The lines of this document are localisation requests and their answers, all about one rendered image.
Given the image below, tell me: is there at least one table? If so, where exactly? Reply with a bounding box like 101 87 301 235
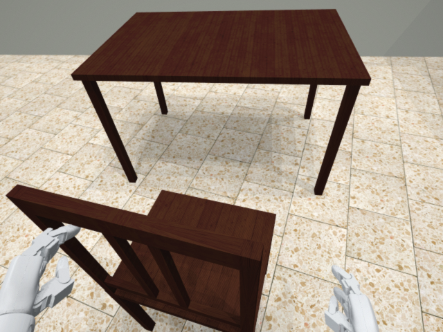
71 9 371 195

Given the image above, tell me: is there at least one right robot hand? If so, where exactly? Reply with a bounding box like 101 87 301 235
325 265 379 332

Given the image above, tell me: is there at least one chair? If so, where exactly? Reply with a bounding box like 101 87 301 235
6 184 276 332

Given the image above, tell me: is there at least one robot left forearm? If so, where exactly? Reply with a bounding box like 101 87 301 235
0 313 35 332

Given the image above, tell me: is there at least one left robot hand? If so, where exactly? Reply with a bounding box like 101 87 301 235
0 224 81 317

